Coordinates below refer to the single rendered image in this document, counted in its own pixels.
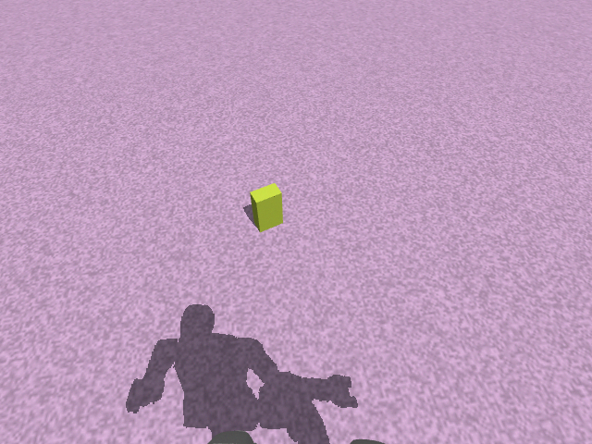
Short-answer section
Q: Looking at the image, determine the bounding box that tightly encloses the carton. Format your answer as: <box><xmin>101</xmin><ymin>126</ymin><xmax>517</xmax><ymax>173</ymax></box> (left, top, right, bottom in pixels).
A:
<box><xmin>250</xmin><ymin>183</ymin><xmax>283</xmax><ymax>232</ymax></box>

